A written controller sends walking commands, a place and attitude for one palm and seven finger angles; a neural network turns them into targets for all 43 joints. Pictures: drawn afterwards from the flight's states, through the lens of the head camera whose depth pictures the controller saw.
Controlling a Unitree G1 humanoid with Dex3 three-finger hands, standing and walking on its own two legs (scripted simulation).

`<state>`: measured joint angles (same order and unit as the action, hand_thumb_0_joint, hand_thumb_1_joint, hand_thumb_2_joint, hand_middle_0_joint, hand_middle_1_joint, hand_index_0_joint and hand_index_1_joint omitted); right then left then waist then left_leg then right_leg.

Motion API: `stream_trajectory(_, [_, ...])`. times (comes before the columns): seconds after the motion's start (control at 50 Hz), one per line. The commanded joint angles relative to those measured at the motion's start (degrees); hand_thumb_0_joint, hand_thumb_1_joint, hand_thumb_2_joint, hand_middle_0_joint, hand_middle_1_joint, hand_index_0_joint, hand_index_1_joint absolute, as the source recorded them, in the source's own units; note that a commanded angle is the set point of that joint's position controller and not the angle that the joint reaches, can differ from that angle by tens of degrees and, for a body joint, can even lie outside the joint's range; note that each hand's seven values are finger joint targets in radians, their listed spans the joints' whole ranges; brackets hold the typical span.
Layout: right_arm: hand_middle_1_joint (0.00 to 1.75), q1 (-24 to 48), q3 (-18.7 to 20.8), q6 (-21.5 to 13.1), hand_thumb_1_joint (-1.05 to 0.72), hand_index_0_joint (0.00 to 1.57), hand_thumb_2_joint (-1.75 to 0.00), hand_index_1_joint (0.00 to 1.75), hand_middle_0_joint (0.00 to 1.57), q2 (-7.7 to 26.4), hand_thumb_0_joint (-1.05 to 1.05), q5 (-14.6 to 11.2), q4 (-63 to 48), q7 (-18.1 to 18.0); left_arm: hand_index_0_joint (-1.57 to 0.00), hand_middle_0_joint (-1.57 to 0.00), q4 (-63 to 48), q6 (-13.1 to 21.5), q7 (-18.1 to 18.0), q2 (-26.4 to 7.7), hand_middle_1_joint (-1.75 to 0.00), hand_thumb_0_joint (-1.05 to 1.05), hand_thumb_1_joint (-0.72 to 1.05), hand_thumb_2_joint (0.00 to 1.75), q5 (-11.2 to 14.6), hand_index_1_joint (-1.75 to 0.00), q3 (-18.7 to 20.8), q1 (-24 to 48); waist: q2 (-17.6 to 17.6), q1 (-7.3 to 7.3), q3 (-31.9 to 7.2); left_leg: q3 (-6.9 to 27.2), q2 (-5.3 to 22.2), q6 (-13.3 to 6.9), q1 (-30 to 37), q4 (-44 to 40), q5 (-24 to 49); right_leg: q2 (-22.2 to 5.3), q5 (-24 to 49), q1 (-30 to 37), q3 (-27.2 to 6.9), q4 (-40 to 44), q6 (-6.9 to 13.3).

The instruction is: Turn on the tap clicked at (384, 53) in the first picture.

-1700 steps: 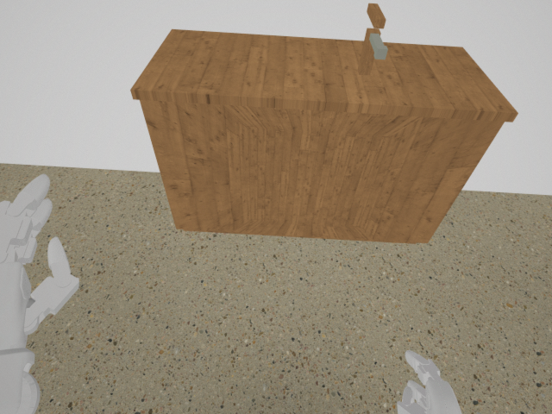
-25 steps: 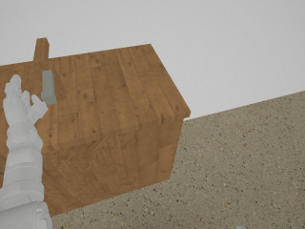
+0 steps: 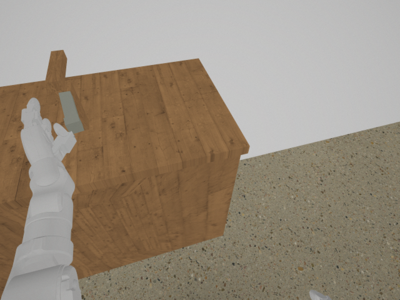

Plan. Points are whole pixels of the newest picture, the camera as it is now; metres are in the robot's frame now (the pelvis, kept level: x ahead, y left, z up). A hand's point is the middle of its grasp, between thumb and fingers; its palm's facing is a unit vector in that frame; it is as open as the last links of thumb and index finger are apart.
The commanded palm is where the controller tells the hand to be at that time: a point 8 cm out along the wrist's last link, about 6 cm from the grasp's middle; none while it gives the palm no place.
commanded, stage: push the lever round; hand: left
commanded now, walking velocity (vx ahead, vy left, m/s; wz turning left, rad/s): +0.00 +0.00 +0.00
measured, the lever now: (74, 124) +0.43 +0.29 +0.12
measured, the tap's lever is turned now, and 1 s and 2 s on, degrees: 11 43 66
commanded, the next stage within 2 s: none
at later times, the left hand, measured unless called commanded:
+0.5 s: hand (92, 129) +0.42 +0.24 +0.12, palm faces +0.65 -0.76 -0.04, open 7.8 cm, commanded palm +0.37 +0.27 +0.12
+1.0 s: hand (111, 119) +0.45 +0.22 +0.12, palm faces +0.74 -0.67 -0.06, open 7.7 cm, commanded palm +0.40 +0.24 +0.12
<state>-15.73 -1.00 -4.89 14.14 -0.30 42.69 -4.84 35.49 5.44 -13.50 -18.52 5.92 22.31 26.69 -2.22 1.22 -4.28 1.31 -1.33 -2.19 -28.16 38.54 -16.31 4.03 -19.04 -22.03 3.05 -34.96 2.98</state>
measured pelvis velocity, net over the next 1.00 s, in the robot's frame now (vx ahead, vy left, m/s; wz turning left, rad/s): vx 0.00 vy -0.01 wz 0.00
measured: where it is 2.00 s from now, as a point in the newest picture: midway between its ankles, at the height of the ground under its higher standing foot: outside the picture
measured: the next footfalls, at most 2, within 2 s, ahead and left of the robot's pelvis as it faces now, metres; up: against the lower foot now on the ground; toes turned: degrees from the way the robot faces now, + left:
none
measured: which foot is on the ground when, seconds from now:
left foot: down 0.00-1.00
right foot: down 0.00-1.00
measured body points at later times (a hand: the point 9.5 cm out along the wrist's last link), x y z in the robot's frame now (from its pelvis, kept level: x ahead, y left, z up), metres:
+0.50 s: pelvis +0.00 -0.01 +0.00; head +0.02 -0.01 +0.45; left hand +0.38 +0.28 +0.12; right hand +0.10 -0.26 -0.12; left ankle +0.03 +0.09 -0.72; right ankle -0.02 -0.09 -0.72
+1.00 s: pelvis +0.00 -0.01 -0.01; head +0.03 -0.01 +0.44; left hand +0.41 +0.25 +0.12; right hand +0.06 -0.26 -0.14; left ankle +0.03 +0.09 -0.72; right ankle -0.02 -0.09 -0.72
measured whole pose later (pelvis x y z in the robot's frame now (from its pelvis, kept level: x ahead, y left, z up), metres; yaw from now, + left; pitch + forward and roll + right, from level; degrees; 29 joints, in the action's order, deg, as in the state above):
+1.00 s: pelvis +0.00 -0.01 -0.01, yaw +0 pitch +9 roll -1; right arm -16.5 0.7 -0.2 12.8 3.6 45.3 -2.0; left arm 48.1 4.5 -39.0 -10.8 -3.2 22.6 41.8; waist -2.5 4.2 -6.4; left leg 1.6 -1.0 -1.4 -33.1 41.2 -17.2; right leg 4.4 -20.5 -27.4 3.5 -38.5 3.8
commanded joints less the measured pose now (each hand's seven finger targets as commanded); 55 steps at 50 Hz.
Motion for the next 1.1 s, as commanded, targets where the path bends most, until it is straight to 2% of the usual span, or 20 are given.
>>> stream_trajectory(0.0, [0.30, 1.30, 2.65, -2.05, -0.90, 0.20, -0.90, 0.30, 0.20, 7.78, 0.00, 0.24, -6.01, -0.38, -0.15, -0.15, -14.09, 3.88, -2.34, -12.27, -0.15, 0.00, 0.90, 0.90, -1.76, -0.15, -0.45, 23.47, -2.06, 1.14, -15.55, 3.42, 1.34, 0.61, 13.11, -4.45, 11.75, -1.51, 13.34, 0.38, -2.49, 4.26, -1.49])
stream_trajectory(0.06, [0.30, 2.08, 2.70, -2.01, -0.90, 0.20, -0.90, 0.30, 0.20, 7.40, 0.00, 0.49, -6.04, -0.29, -0.15, -0.15, -14.56, 3.64, -3.89, -9.23, -0.15, 0.00, 0.90, 0.90, -2.00, -0.15, -2.32, 24.34, -2.66, 1.39, -15.54, 3.23, 1.25, 0.66, 13.47, -4.31, 10.87, -1.55, 12.70, -0.15, -2.53, 4.44, -1.52])
stream_trajectory(0.08, [0.30, 1.82, 2.65, -1.87, -0.90, 0.20, -0.90, 0.30, 0.20, 7.64, 0.00, 0.60, -5.78, -0.41, -0.15, -0.15, -14.46, 3.62, -4.56, -10.80, -0.15, 0.00, 0.90, 0.90, -2.14, -0.15, -1.02, 25.18, -1.60, 1.39, -15.56, 3.45, 1.17, 0.54, 13.04, -4.24, 10.65, -1.51, 12.66, 0.23, -2.58, 4.48, -1.48])
stream_trajectory(0.14, [0.30, 2.36, 2.49, -1.46, -0.90, 0.20, -0.90, 0.30, 0.20, 7.40, 0.00, 0.83, -5.59, -0.43, -0.15, -0.15, -12.75, 3.03, -6.12, -9.92, -0.15, 0.00, 0.90, 0.90, -2.89, -0.15, -1.63, 27.24, -0.26, 1.77, -14.53, 3.18, 0.97, 0.34, 11.52, -4.36, 9.19, -1.84, 12.17, 0.20, -2.80, 4.79, -1.66])
stream_trajectory(0.24, [0.30, 2.65, 2.41, -0.78, -0.90, 0.20, -0.90, 0.30, 0.20, 6.87, 0.00, 1.18, -5.35, -0.26, -0.15, -0.15, -11.87, 2.67, -8.71, -7.58, -0.15, 0.00, 0.90, 0.90, -4.27, -0.15, -3.19, 30.36, -1.93, 2.07, -15.47, 3.22, 0.90, 0.57, 12.04, -4.06, 9.34, -1.95, 12.00, -0.44, -2.67, 4.49, -1.53])
stream_trajectory(0.26, [0.30, 2.34, 2.62, -0.67, -0.90, 0.20, -0.90, 0.30, 0.20, 6.97, 0.00, 1.33, -5.18, -0.19, -0.15, -0.15, -10.69, 2.62, -9.37, -8.16, -0.15, 0.00, 0.90, 0.90, -4.34, -0.15, -2.05, 29.01, 0.10, 1.65, -16.21, 3.10, 0.93, 0.47, 11.61, -3.89, 9.67, -1.90, 12.43, 0.37, -2.69, 4.47, -1.59])
stream_trajectory(0.28, [0.30, 2.29, 2.70, -0.49, -0.90, 0.20, -0.90, 0.30, 0.20, 7.18, 0.00, 1.53, -5.30, -0.23, -0.15, -0.15, -11.06, 2.64, -9.96, -9.51, -0.15, 0.00, 0.90, 0.90, -4.53, -0.15, -0.61, 28.37, -0.67, 1.16, -17.21, 2.95, 0.81, 0.44, 11.73, -3.69, 10.59, -1.87, 13.18, 1.05, -2.79, 4.28, -1.59])
stream_trajectory(0.32, [0.30, 2.25, 2.70, -0.11, -0.90, 0.20, -0.90, 0.30, 0.20, 6.85, 0.00, 1.56, -5.32, -0.14, -0.15, -0.15, -10.70, 2.75, -10.87, -8.90, -0.15, 0.00, 0.90, 0.90, -4.65, -0.15, -0.80, 28.96, 0.44, 1.16, -17.70, 2.48, 0.73, 0.35, 11.04, -3.38, 11.59, -2.12, 15.02, 2.25, -3.02, 4.12, -1.69])
stream_trajectory(0.34, [0.30, 2.58, 2.65, -0.02, -0.90, 0.20, -0.90, 0.30, 0.20, 6.66, 0.00, 1.55, -5.28, 0.03, -0.15, -0.15, -10.57, 2.66, -11.14, -6.66, -0.15, 0.00, 0.90, 0.90, -4.87, -0.15, -2.80, 29.72, -0.27, 1.93, -16.85, 2.21, 0.71, 0.30, 10.94, -3.13, 11.37, -2.15, 15.01, 1.40, -3.05, 4.13, -1.80])
stream_trajectory(0.44, [0.30, 2.25, 2.83, 0.61, -0.90, 0.20, -0.90, 0.30, 0.20, 6.76, 0.00, 1.88, -4.93, 0.18, -0.15, -0.15, -8.70, 2.44, -13.73, -7.96, -0.15, 0.00, 0.90, 0.90, -6.32, -0.15, -1.47, 31.61, 0.58, 1.94, -16.77, 2.30, 0.65, 0.10, 9.45, -3.05, 10.11, -2.28, 14.04, 1.48, -3.31, 4.15, -1.78])
stream_trajectory(0.52, [0.30, 2.27, 2.97, 1.13, -0.90, 0.20, -0.90, 0.30, 0.20, 6.67, 0.00, 2.07, -4.67, 0.30, -0.15, -0.15, -7.09, 2.14, -15.69, -6.38, -0.15, 0.00, 0.90, 0.90, -7.32, -0.15, -2.49, 34.07, -0.96, 2.53, -16.02, 2.22, 0.65, 0.12, 9.10, -3.05, 9.01, -2.31, 12.60, 0.13, -3.27, 4.20, -1.73])
stream_trajectory(0.66, [0.30, 1.11, 3.26, 1.44, -0.90, 0.20, -0.90, 0.30, 0.20, 6.68, 0.00, 2.79, -3.71, 0.79, -0.15, -0.15, -2.02, 2.44, -19.52, -5.39, -0.15, 0.00, 0.90, 0.90, -8.67, -0.15, -2.11, 37.84, 1.49, 3.30, -16.69, 2.24, 0.59, -0.09, 7.28, -2.26, 7.65, -2.34, 11.49, -0.73, -3.38, 3.93, -1.94])
stream_trajectory(0.7, [0.30, 0.63, 3.44, 1.80, -0.90, 0.20, -0.90, 0.30, 0.20, 6.75, 0.00, 2.99, -3.63, 0.94, -0.15, -0.15, -1.82, 2.70, -20.48, -7.19, -0.15, 0.00, 0.90, 0.90, -9.37, -0.15, -0.55, 38.60, -0.11, 2.92, -18.16, 2.29, 0.58, 0.03, 7.37, -2.12, 8.12, -2.43, 11.64, -0.47, -3.42, 3.43, -1.84])
stream_trajectory(0.78, [0.30, -0.09, 3.83, 1.84, -0.90, 0.20, -0.90, 0.30, 0.20, 6.54, 0.00, 3.44, -3.23, 1.74, -0.15, -0.15, -1.80, 3.05, -22.75, -3.24, -0.15, 0.00, 0.90, 0.90, -10.67, -0.15, -2.92, 39.38, -2.43, 3.40, -19.76, 2.65, 0.91, 0.63, 9.61, -1.38, 11.36, -1.96, 13.17, -1.91, -2.60, 2.22, -1.43])
stream_trajectory(0.84, [0.30, -0.24, 4.02, 2.00, -0.90, 0.20, -0.90, 0.30, 0.20, 6.73, 0.00, 3.62, -2.98, 2.10, -0.15, -0.15, -0.31, 2.89, -24.25, -2.49, -0.15, 0.00, 0.90, 0.90, -10.51, -0.15, -2.76, 40.84, 0.60, 4.22, -18.66, 2.44, 1.03, 0.32, 8.37, -1.07, 10.69, -1.89, 12.78, -2.45, -2.63, 2.37, -1.70])
stream_trajectory(0.88, [0.30, -0.60, 4.19, 2.43, -0.90, 0.20, -0.90, 0.30, 0.20, 7.01, 0.00, 3.87, -2.82, 1.95, -0.15, -0.15, 0.52, 2.74, -25.16, -5.75, -0.15, 0.00, 0.90, 0.90, -10.69, -0.15, 0.37, 41.28, 1.53, 3.49, -19.34, 2.28, 0.82, 0.18, 6.90, -1.14, 10.02, -2.08, 12.77, -0.89, -2.95, 2.40, -1.80])
stream_trajectory(0.96, [0.30, -0.96, 4.28, 2.79, -0.90, 0.20, -0.90, 0.30, 0.20, 6.29, 0.00, 4.19, -2.99, 2.66, -0.15, -0.15, 0.27, 2.33, -26.56, -2.07, -0.15, 0.00, 0.90, 0.90, -11.76, -0.15, -1.95, 41.81, -0.55, 3.56, -20.58, 1.65, 0.85, 0.39, 7.94, -0.51, 13.14, -2.05, 15.60, -0.87, -2.69, 1.53, -1.64])
stream_trajectory(0.98, [0.30, -1.27, 4.43, 3.02, -0.90, 0.20, -0.90, 0.30, 0.20, 6.59, 0.00, 4.34, -2.81, 2.73, -0.15, -0.15, -0.05, 2.22, -27.04, -3.58, -0.15, 0.00, 0.90, 0.90, -12.13, -0.15, -0.54, 41.49, -0.99, 3.25, -21.30, 2.09, 0.95, 0.62, 8.47, -0.42, 14.16, -1.94, 15.71, -0.85, -2.44, 1.14, -1.43])
stream_trajectory(1.04, [0.30, -1.15, 4.66, 3.20, -0.90, 0.20, -0.90, 0.30, 0.20, 6.32, 0.00, 4.47, -2.92, 3.19, -0.15, -0.15, -0.64, 1.81, -28.22, -0.83, -0.15, 0.00, 0.90, 0.90, -12.31, -0.15, -2.09, 42.24, 0.31, 3.93, -21.20, 1.77, 1.21, 0.59, 8.91, -0.01, 15.33, -1.81, 16.47, -1.28, -2.15, 1.01, -1.57])
stream_trajectory(1.08, [0.30, -1.32, 4.78, 3.56, -0.90, 0.20, -0.90, 0.30, 0.20, 6.52, 0.00, 4.58, -2.65, 3.26, -0.15, -0.15, 0.09, 1.25, -28.88, -2.82, -0.15, 0.00, 0.90, 0.90, -12.27, -0.15, 0.27, 40.90, 0.46, 3.31, -20.73, 1.92, 1.12, 0.70, 7.93, -0.08, 14.89, -1.86, 16.06, -0.70, -2.17, 1.07, -1.51])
